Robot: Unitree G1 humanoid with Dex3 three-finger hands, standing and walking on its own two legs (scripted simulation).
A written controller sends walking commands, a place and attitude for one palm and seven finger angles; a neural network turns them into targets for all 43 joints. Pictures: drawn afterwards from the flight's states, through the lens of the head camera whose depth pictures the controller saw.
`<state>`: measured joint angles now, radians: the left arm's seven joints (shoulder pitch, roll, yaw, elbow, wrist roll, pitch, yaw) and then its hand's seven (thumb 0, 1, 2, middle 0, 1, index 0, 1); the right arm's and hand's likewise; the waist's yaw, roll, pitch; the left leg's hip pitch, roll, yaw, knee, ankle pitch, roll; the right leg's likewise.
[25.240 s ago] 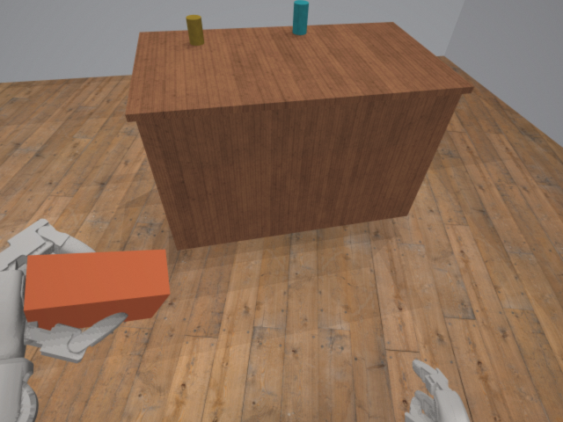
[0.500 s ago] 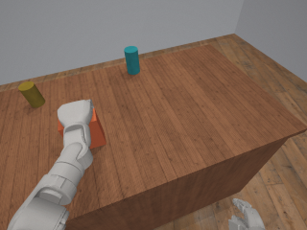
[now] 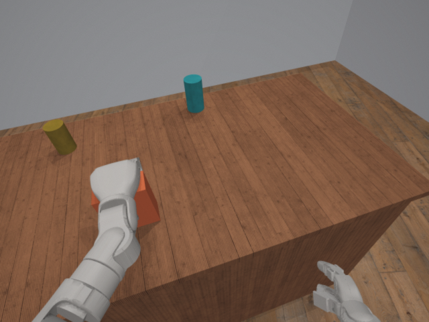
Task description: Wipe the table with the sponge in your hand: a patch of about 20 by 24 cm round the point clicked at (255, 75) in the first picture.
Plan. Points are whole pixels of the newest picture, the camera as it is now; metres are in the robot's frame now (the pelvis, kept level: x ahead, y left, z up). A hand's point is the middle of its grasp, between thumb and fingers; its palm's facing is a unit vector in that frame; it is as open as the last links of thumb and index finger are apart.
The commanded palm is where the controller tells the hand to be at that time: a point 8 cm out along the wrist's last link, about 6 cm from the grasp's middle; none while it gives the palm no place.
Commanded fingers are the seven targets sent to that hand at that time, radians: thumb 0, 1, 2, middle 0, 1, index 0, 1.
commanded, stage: wipe back along the middle lane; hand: left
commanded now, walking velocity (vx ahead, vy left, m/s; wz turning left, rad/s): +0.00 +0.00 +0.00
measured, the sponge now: (131, 208) +0.33 +0.23 +0.01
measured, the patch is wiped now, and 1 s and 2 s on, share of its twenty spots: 0.55 0.70 0.75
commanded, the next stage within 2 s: slide across to the third lane in 0.56 s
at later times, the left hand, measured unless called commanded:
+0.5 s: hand (131, 211) +0.30 +0.21 +0.06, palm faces +0.05 -0.08 -1.00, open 9.6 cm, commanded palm +0.24 +0.18 +0.09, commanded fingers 0.00 0.10 1.30 -1.20 -1.60 -1.20 -1.60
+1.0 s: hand (144, 216) +0.29 +0.18 +0.06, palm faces +0.01 -0.07 -1.00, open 9.6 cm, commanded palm +0.25 +0.14 +0.11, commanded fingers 0.00 0.10 1.30 -1.20 -1.60 -1.20 -1.60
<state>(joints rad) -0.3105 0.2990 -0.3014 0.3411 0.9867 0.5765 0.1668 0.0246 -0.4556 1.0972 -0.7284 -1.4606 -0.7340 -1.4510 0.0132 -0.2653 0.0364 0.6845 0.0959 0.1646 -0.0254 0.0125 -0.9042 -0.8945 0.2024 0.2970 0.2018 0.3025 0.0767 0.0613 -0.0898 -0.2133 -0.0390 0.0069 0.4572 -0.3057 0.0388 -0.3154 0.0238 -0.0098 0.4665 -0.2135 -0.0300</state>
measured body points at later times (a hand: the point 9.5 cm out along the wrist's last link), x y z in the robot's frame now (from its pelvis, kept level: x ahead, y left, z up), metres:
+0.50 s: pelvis +0.00 -0.01 +0.00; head -0.02 -0.04 +0.45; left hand +0.29 +0.21 +0.11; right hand +0.24 -0.21 -0.08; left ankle -0.05 +0.09 -0.74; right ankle +0.01 -0.10 -0.74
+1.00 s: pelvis -0.01 -0.02 +0.00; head -0.03 -0.06 +0.45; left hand +0.28 +0.18 +0.11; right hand +0.24 -0.22 -0.08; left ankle -0.05 +0.09 -0.74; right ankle +0.01 -0.10 -0.74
